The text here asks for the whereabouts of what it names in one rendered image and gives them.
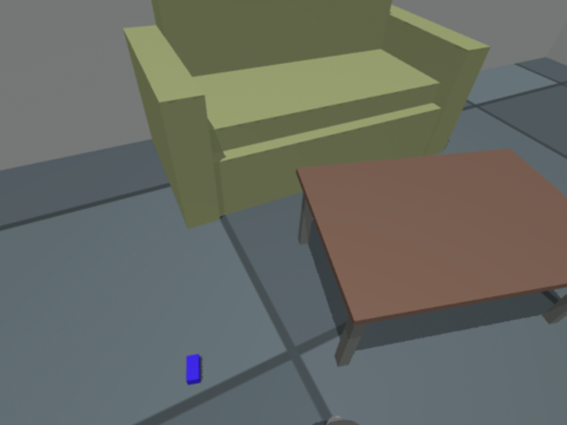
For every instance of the coffee table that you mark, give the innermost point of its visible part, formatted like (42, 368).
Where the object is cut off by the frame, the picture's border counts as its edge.
(415, 235)

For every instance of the sofa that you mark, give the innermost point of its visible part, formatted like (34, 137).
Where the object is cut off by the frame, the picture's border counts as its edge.
(239, 93)

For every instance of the small box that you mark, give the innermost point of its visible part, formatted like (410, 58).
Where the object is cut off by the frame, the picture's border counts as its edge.
(193, 369)

